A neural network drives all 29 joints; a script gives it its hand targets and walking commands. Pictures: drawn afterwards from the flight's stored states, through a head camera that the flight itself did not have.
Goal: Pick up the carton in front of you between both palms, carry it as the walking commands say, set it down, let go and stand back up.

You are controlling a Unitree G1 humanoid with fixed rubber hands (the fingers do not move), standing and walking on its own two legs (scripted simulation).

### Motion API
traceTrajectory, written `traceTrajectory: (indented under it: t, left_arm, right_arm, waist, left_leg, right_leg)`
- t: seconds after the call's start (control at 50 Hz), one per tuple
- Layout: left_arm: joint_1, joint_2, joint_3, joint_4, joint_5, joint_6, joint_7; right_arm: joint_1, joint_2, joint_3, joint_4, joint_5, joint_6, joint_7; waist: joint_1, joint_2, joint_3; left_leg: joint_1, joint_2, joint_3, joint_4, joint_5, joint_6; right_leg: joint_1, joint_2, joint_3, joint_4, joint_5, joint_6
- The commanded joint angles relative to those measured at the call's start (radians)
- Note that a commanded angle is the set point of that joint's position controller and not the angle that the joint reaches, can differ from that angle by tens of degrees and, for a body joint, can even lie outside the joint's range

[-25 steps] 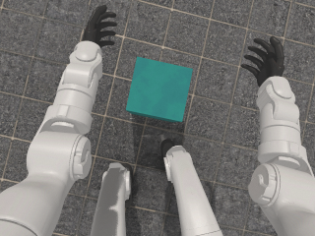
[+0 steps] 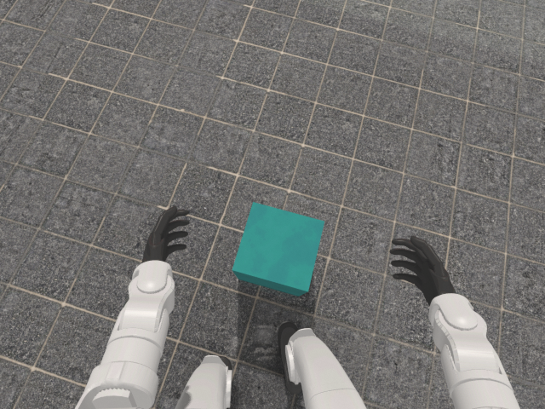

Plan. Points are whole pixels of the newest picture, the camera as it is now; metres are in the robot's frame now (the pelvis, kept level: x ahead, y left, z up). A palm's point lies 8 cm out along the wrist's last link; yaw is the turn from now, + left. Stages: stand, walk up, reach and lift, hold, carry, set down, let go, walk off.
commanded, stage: let go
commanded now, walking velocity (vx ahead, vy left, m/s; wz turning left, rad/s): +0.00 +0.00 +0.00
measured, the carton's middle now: (277, 253) +0.41 -0.07 -0.60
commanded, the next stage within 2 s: stand in 0.88 s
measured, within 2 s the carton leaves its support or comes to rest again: neither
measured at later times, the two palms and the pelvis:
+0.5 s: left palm (27, 349) +0.22 +0.28 -0.02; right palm (406, 328) +0.20 -0.18 -0.02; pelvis +0.05 +0.05 +0.05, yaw -2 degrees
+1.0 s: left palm (20, 377) +0.19 +0.29 -0.03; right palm (444, 344) +0.18 -0.23 -0.04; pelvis +0.04 +0.04 +0.04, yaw -1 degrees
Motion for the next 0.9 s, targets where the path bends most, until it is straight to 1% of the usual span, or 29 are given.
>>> traceTrajectory:
  t: [0.0, 0.06, 0.12, 0.24, 0.32, 0.38, 0.48, 0.6, 0.62, 0.64, 0.66, 0.7, 0.74, 0.78, 0.86, 0.88]
  left_arm:
    - [0.039, 0.084, 0.001, -0.077, -0.002, -0.05, -0.021]
    - [0.143, 0.103, -0.014, -0.073, -0.011, -0.07, -0.042]
    - [0.22, 0.124, -0.029, -0.088, -0.023, -0.084, -0.059]
    - [0.347, 0.152, -0.059, -0.132, -0.044, -0.092, -0.089]
    - [0.433, 0.17, -0.075, -0.159, -0.064, -0.078, -0.115]
    - [0.47, 0.181, -0.09, -0.185, -0.086, -0.061, -0.136]
    - [0.497, 0.192, -0.115, -0.215, -0.117, -0.03, -0.158]
    - [0.491, 0.203, -0.12, -0.231, -0.124, 0.001, -0.165]
    - [0.527, 0.192, -0.123, -0.164, -0.139, -0.025, -0.145]
    - [0.514, 0.198, -0.12, -0.183, -0.137, -0.029, -0.134]
    - [0.508, 0.203, -0.123, -0.187, -0.136, -0.03, -0.128]
    - [0.498, 0.212, -0.119, -0.187, -0.136, -0.029, -0.122]
    - [0.508, 0.215, -0.117, -0.18, -0.134, -0.025, -0.12]
    - [0.519, 0.217, -0.114, -0.17, -0.132, -0.019, -0.123]
    - [0.523, 0.22, -0.108, -0.162, -0.125, -0.007, -0.134]
    - [0.526, 0.364, -0.06, -0.014, -0.065, -0.024, -0.106]
  right_arm:
    - [0.1, -0.061, 0.02, -0.131, 0.018, -0.038, -0.022]
    - [0.212, -0.046, 0.043, -0.169, 0.021, -0.05, -0.04]
    - [0.289, -0.04, 0.057, -0.195, 0.021, -0.057, -0.053]
    - [0.367, -0.049, 0.07, -0.198, 0.026, -0.052, -0.061]
    - [0.388, -0.067, 0.052, -0.17, 0.012, -0.039, -0.061]
    - [0.394, -0.075, 0.04, -0.154, 0.002, -0.024, -0.059]
    - [0.404, -0.083, 0.024, -0.139, -0.015, 0.005, -0.057]
    - [0.388, -0.091, 0.012, -0.145, -0.027, 0.034, -0.054]
    - [0.35, -0.135, -0.002, -0.191, -0.044, 0.081, -0.08]
    - [0.383, -0.125, 0.007, -0.172, -0.043, 0.094, -0.09]
    - [0.387, -0.122, 0.011, -0.176, -0.041, 0.1, -0.095]
    - [0.386, -0.115, 0.026, -0.175, -0.035, 0.107, -0.101]
    - [0.386, -0.115, 0.033, -0.176, -0.031, 0.111, -0.106]
    - [0.385, -0.113, 0.038, -0.181, -0.03, 0.117, -0.109]
    - [0.375, -0.105, 0.044, -0.195, -0.031, 0.132, -0.112]
    - [0.327, -0.207, 0.014, -0.073, -0.054, 0.062, -0.14]
  waist:
    - [0.012, -0.084, -0.502]
    - [0.023, -0.085, -0.429]
    - [0.038, -0.062, -0.348]
    - [0.076, 0.036, -0.214]
    - [0.097, 0.067, -0.148]
    - [0.107, 0.07, -0.1]
    - [0.108, 0.053, -0.032]
    - [0.112, 0.057, 0.018]
    - [0.102, 0.049, -0.02]
    - [0.11, 0.066, -0.02]
    - [0.106, 0.07, -0.022]
    - [0.109, 0.077, -0.027]
    - [0.112, 0.079, -0.03]
    - [0.118, 0.074, -0.029]
    - [0.126, 0.045, -0.017]
    - [0.149, 0.114, 0.003]
  left_leg:
    - [-0.084, -0.056, 0.092, -0.152, 0.022, 0.027]
    - [0.011, -0.05, 0.085, -0.218, 0.052, 0.035]
    - [0.114, -0.041, 0.078, -0.279, 0.095, 0.041]
    - [0.345, -0.012, 0.063, -0.368, 0.242, 0.031]
    - [0.443, 0.009, 0.048, -0.412, 0.35, 0.017]
    - [0.498, 0.023, 0.036, -0.436, 0.416, 0.01]
    - [0.544, 0.044, 0.021, -0.462, 0.477, 0.007]
    - [0.545, 0.058, 0.014, -0.47, 0.494, 0.008]
    - [0.605, 0.067, 0.006, -0.423, 0.598, -0.003]
    - [0.618, 0.067, 0.003, -0.407, 0.651, -0.013]
    - [0.63, 0.07, 0.001, -0.398, 0.675, -0.017]
    - [0.636, 0.068, 0.001, -0.388, 0.699, -0.02]
    - [0.632, 0.062, 0.007, -0.383, 0.697, -0.019]
    - [0.62, 0.053, 0.015, -0.383, 0.659, -0.012]
    - [0.573, 0.035, 0.035, -0.4, 0.508, 0.01]
    - [0.507, 0.052, 0.015, -0.375, 0.261, 0.009]
  right_leg:
    - [0.89, -0.05, 0.084, -0.099, 0.346, 0.073]
    - [0.947, -0.053, 0.083, -0.141, 0.421, 0.079]
    - [0.967, -0.046, 0.064, -0.181, 0.456, 0.079]
    - [0.965, -0.009, 0.022, -0.275, 0.407, 0.069]
    - [0.976, 0.012, 0.004, -0.311, 0.38, 0.061]
    - [0.979, 0.023, -0.005, -0.331, 0.353, 0.057]
    - [0.983, 0.036, -0.016, -0.344, 0.309, 0.053]
    - [0.996, 0.04, -0.024, -0.338, 0.265, 0.051]
    - [0.937, 0.058, -0.029, -0.311, 0.23, 0.055]
    - [0.916, 0.054, -0.026, -0.31, 0.217, 0.051]
    - [0.89, 0.054, -0.023, -0.306, 0.213, 0.05]
    - [0.867, 0.05, -0.018, -0.303, 0.222, 0.048]
    - [0.864, 0.047, -0.013, -0.301, 0.236, 0.048]
    - [0.875, 0.045, -0.011, -0.302, 0.248, 0.047]
    - [0.918, 0.039, -0.007, -0.304, 0.251, 0.047]
    - [0.812, -0.071, 0.013, -0.288, 0.207, 0.057]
